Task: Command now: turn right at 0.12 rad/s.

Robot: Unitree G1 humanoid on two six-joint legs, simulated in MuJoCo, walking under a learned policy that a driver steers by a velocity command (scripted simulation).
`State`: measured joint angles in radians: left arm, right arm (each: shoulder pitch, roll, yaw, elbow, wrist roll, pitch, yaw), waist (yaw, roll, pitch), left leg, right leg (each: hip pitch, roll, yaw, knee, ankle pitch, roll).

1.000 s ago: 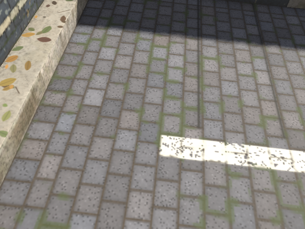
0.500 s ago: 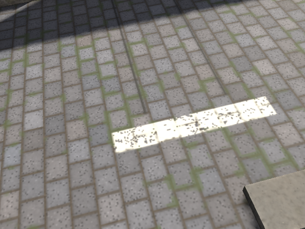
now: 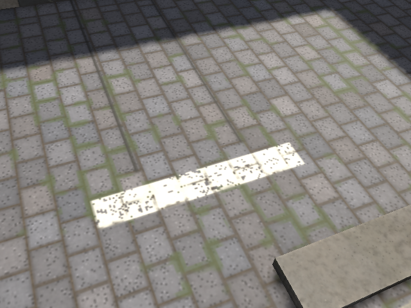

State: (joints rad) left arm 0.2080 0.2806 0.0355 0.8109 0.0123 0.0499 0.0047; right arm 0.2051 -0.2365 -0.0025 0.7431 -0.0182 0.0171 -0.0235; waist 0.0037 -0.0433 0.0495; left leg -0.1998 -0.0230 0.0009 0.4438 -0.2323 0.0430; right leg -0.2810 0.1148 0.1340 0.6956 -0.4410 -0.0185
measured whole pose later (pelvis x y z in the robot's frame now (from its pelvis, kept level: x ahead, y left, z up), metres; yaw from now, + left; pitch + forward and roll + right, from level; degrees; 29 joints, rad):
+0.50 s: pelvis +0.05 +0.02 -0.01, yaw +0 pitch -1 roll +0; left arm 0.30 0.27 0.04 0.99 0.03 -0.01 -0.01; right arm 0.34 -0.27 -0.04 0.89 -0.03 -0.05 0.01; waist -0.01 -0.02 0.01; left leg -0.15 -0.05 0.04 0.47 -0.31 0.08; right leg -0.24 0.03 0.07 0.79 -0.43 -0.08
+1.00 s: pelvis +0.30 -0.04 -0.01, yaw +4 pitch -1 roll -1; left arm 0.16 0.23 0.04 0.91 0.03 -0.07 0.00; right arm 0.35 -0.23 -0.03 0.98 -0.02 -0.05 0.01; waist -0.04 0.03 0.07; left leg -0.36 0.03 -0.02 1.15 -0.31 0.09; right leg -0.28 0.04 -0.14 0.45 -0.17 -0.09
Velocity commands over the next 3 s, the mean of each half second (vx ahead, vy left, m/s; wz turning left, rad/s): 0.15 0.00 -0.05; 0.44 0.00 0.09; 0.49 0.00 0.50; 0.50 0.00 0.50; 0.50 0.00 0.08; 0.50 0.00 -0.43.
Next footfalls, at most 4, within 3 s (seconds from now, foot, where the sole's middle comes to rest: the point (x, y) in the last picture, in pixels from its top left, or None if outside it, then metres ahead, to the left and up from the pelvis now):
0.16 right None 0.01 -0.12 -0.78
0.86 right None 0.39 -0.10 -0.78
1.42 left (171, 262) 0.64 0.11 -0.78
1.94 right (175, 177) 1.00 0.11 -0.78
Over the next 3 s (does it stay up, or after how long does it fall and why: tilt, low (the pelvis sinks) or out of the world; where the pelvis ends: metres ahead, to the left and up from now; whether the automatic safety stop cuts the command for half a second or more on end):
stays up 1.24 0.40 -0.02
